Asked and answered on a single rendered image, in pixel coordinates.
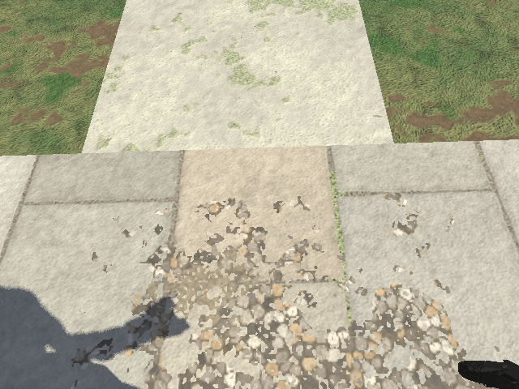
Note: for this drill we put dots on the robot right hand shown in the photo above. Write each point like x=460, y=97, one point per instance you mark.
x=502, y=375

